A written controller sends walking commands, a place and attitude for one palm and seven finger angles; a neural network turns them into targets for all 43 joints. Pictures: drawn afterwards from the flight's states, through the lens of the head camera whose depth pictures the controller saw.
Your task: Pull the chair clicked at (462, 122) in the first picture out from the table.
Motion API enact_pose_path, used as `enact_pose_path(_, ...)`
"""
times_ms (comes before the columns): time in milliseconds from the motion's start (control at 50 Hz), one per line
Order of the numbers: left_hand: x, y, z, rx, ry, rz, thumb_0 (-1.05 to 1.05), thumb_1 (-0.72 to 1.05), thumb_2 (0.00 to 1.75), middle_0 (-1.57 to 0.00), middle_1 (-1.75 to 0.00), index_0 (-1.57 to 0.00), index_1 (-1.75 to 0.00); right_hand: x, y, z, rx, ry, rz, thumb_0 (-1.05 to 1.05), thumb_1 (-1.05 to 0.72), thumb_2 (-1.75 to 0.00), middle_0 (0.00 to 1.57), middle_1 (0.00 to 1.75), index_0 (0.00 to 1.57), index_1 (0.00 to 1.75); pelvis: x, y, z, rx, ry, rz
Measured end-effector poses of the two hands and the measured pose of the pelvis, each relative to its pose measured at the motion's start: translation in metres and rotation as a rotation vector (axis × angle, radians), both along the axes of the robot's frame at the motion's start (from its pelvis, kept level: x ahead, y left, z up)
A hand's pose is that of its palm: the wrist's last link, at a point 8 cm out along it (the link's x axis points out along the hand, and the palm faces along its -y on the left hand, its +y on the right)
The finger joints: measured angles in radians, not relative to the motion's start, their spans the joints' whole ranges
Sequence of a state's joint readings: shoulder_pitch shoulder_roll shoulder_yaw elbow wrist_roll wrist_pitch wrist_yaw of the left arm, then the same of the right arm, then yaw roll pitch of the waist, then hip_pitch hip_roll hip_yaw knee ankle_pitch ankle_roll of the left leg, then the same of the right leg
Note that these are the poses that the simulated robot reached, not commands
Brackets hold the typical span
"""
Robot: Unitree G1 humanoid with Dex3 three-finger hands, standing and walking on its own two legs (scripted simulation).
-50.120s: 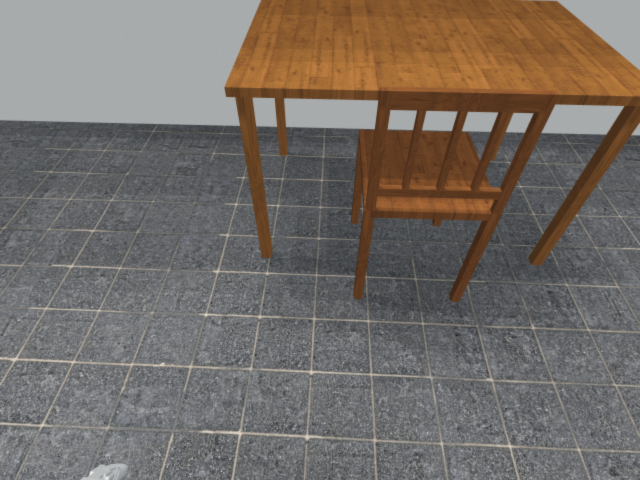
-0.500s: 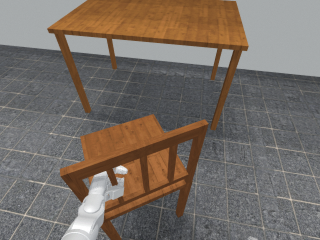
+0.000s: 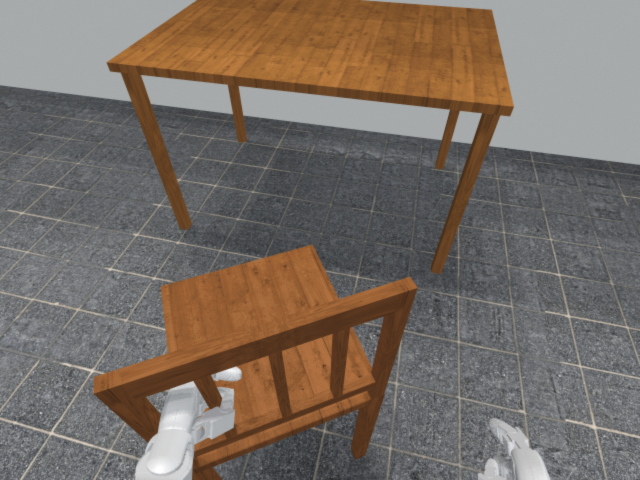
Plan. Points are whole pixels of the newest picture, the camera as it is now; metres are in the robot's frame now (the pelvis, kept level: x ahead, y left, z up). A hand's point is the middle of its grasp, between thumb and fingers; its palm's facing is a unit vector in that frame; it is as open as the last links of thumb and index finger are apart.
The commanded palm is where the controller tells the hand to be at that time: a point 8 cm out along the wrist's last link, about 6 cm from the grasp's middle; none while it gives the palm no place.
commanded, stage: stop walking, hand still on the chair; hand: left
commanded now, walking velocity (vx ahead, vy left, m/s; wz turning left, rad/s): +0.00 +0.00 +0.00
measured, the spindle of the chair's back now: (280, 383) +0.28 +0.08 -0.11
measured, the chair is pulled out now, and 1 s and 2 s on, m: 0.68 0.68 0.68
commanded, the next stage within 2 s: open the thumb and straighten the fingers in 0.18 s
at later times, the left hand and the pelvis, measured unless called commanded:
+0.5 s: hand (223, 407) +0.23 +0.15 -0.06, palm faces +0.00 -0.99 -0.13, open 7.1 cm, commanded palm +0.21 +0.20 -0.05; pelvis +0.00 +0.01 -0.02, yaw +1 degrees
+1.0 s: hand (221, 408) +0.23 +0.15 -0.07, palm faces +0.05 -0.99 -0.16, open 16.9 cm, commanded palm +0.21 +0.20 -0.05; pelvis +0.03 +0.01 -0.04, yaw +3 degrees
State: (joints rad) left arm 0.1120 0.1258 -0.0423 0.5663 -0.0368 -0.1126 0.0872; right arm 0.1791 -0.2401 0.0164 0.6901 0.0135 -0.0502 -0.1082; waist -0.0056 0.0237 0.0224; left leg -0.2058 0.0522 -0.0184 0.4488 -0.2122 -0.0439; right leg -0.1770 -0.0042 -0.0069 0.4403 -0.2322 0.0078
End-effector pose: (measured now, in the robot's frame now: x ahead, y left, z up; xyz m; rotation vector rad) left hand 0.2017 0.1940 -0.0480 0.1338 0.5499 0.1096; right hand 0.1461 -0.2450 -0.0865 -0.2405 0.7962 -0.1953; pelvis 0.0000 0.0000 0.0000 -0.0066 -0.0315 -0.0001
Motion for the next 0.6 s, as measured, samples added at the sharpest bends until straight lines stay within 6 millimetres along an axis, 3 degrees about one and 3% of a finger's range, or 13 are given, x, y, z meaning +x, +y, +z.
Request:
enact_pose_path(140, 0.0, 0.0, 0.0, -0.004, 0.002, -0.005, 0.03, 0.71, 0.83, -0.22, -1.16, -0.5, -1.44, 0.002, 0.003, 0.004, -0.001, -0.001, -0.005, 0.01, -0.91, -0.9, 0.2, 0.3, 0.2, 0.3, 0.002, 0.001, 0.001, -0.001, -0.001, 0.001)
enact_pose_path(380, 0.003, 0.004, 0.0, -0.034, -0.002, -0.03, 0.03, 0.67, 0.79, -0.23, -1.21, -0.5, -1.44, -0.016, 0.023, -0.006, 0.08, 0.023, -0.01, 0.01, -0.91, -0.9, 0.2, 0.3, 0.2, 0.3, -0.001, 0.008, -0.004, 0.002, 0.043, 0.014)
enact_pose_path(480, 0.007, 0.007, 0.003, -0.023, -0.032, -0.07, 0.02, 0.45, 0.68, -0.31, -1.29, -0.5, -1.44, -0.013, 0.022, -0.01, 0.085, -0.032, 0.004, 0.01, -0.91, -0.9, 0.2, 0.3, 0.2, 0.3, -0.001, 0.012, -0.014, 0.0, 0.088, 0.015)
enact_pose_path(600, 0.013, 0.012, 0.002, -0.008, -0.02, -0.056, 0.01, -0.04, 0.44, -0.37, -1.3, -0.48, -1.38, 0.002, 0.02, -0.017, 0.067, -0.08, 0.02, 0.01, -0.91, -0.9, 0.2, 0.3, 0.2, 0.3, 0.004, 0.016, -0.026, 0.0, 0.134, 0.015)
